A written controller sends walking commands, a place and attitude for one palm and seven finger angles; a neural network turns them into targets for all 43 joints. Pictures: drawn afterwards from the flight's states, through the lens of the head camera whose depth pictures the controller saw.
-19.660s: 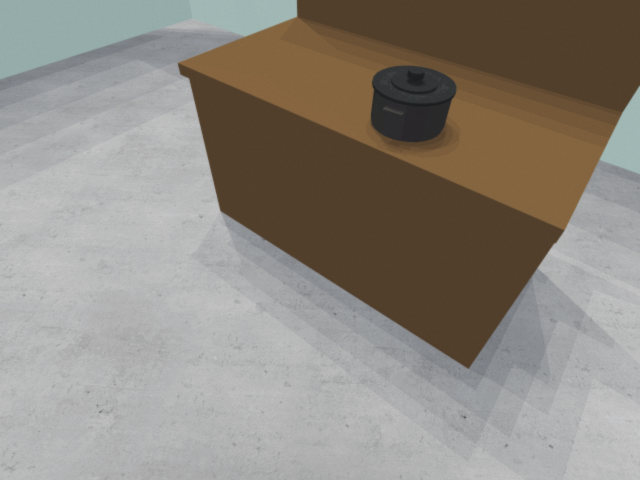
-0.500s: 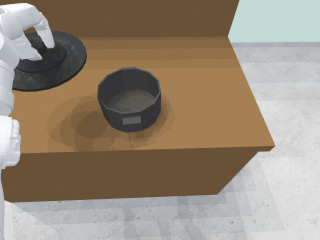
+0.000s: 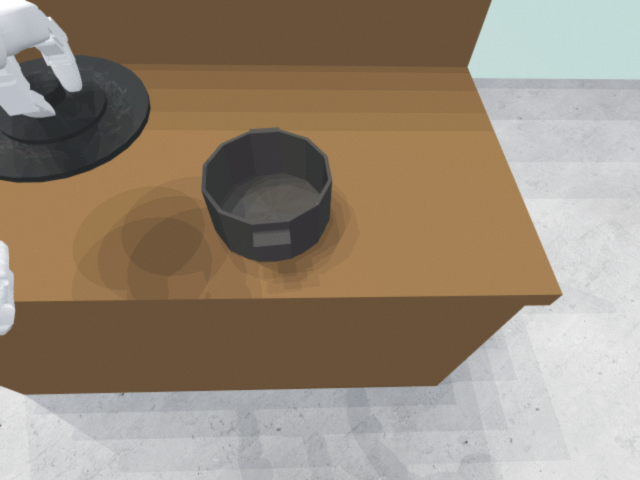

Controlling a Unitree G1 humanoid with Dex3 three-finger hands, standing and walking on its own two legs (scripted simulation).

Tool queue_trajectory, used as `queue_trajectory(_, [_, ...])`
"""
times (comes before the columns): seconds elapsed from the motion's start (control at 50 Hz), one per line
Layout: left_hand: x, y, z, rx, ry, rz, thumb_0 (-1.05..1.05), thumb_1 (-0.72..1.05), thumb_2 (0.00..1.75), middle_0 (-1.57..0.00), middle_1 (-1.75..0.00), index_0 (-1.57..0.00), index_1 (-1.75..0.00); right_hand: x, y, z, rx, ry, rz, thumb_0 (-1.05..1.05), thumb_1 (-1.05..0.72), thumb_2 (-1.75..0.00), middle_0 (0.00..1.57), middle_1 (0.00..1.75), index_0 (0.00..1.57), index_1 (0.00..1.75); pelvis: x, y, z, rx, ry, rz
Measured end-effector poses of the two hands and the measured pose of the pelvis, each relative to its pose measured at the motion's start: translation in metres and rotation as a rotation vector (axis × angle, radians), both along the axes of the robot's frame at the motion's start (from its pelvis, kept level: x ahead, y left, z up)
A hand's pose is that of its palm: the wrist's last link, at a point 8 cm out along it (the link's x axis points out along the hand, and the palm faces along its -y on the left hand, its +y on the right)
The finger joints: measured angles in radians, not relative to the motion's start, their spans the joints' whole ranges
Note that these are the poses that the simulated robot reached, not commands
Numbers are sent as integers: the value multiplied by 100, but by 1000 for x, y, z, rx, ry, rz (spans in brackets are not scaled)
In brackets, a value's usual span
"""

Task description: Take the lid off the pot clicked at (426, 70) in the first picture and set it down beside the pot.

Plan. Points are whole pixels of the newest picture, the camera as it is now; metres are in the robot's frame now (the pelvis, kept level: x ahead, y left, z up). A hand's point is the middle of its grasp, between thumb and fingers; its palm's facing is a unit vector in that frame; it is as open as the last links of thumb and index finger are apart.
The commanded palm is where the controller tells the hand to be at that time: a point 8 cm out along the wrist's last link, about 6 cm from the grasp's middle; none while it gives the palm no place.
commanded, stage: lower the lid onto the table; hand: left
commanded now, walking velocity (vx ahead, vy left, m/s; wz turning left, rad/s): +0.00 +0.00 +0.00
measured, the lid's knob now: (42, 90) +0.51 +0.30 +0.19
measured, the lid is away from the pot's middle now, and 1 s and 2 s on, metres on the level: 0.24 0.22 0.24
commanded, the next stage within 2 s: none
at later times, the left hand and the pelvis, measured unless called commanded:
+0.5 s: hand (53, 109) +0.49 +0.29 +0.19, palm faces -0.35 -0.11 -0.93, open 6.8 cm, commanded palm +0.51 +0.30 +0.25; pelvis +0.00 +0.00 +0.00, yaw -1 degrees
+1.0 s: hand (73, 133) +0.49 +0.28 +0.15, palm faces -0.40 -0.09 -0.91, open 6.8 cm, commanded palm +0.52 +0.29 +0.22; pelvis +0.00 +0.00 +0.00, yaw -1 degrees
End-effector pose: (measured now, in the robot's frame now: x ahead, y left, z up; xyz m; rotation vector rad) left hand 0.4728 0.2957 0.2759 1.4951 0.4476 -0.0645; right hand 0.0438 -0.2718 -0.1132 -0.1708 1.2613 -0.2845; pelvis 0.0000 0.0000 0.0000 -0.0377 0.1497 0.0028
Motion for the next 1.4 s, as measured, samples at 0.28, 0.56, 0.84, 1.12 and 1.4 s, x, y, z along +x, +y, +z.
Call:
queue_trajectory(0.28, [9,-8,-19,-6,41,-23,-2,44,57,-65,-96,-63,-94,1,3,0,-3,-5,3,0,-91,-90,21,30,20,30,0,3,-1,-1,11,1])
queue_trajectory(0.56, [16,-1,-37,-30,49,-23,-2,44,57,-65,-96,-63,-94,-26,-2,2,-20,52,-52,0,-91,-90,21,30,20,29,2,2,-2,-3,23,-16])
queue_trajectory(0.84, [15,-2,-59,-32,87,-59,-2,44,57,-65,-97,-63,-94,-29,-3,1,-37,79,-51,0,-91,-90,21,30,20,29,1,3,-4,-8,37,-11])
queue_trajectory(1.12, [23,-10,-72,-34,82,-73,-3,45,57,-65,-96,-63,-94,-33,2,-1,-28,68,-70,0,-91,-90,21,30,20,30,3,3,-5,-6,51,-25])
queue_trajectory(1.4, [18,-6,-91,-37,121,-67,-2,45,57,-65,-97,-63,-94,-47,-3,-2,-40,124,-89,0,-91,-90,21,30,20,30,2,0,-7,-8,63,-27])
